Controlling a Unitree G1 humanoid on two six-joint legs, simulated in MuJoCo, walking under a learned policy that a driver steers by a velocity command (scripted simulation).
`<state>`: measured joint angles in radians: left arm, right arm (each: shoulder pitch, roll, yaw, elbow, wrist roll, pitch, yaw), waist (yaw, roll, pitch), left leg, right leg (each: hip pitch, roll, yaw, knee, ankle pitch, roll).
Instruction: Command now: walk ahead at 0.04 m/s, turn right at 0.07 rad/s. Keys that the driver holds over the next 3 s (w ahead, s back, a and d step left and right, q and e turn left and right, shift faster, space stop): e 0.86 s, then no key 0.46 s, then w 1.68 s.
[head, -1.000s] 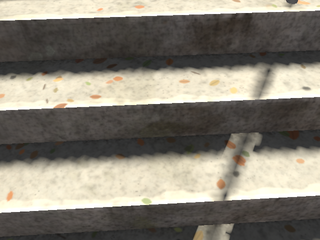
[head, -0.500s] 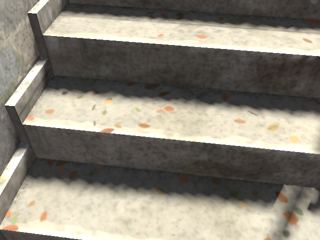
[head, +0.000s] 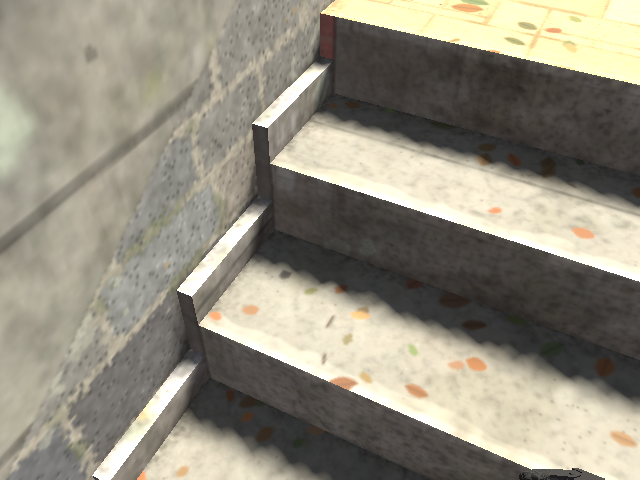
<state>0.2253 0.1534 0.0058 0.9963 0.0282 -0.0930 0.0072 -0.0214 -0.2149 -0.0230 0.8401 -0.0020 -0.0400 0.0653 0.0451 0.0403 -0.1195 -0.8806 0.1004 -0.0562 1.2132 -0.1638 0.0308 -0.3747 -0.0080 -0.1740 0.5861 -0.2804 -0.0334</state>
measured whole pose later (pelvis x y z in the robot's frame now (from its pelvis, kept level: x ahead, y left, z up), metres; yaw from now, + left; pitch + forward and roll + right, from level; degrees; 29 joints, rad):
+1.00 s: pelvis +0.08 +0.04 +0.01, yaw -31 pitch +6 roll +0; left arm 0.11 0.28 0.06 0.71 0.02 -0.02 0.00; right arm 0.31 -0.23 -0.04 0.68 -0.04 -0.05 0.03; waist -0.05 -0.01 -0.10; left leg -0.37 -0.01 0.06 0.59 -0.34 0.06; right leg -0.70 0.11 0.17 1.50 -0.43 0.05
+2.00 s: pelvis +0.25 -0.07 +0.08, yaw -33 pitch +8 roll +3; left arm 0.40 0.20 0.03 1.01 0.07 -0.07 -0.11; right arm 0.02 -0.13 0.05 0.70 -0.03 0.01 0.02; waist 0.00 -0.06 -0.13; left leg -0.84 -0.07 0.12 1.18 -0.49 0.11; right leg -0.35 -0.04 0.07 1.01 -0.07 -0.14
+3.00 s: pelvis +0.70 -0.40 +0.42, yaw -34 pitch +9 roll +3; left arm 0.41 0.14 -0.02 1.11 0.07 -0.11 -0.14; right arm -0.07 -0.12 0.06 0.75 -0.06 0.02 0.08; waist 0.02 -0.07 -0.18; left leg -0.93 -0.03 0.14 1.25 -0.51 0.09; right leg -0.24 -0.07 -0.01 0.61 -0.04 -0.14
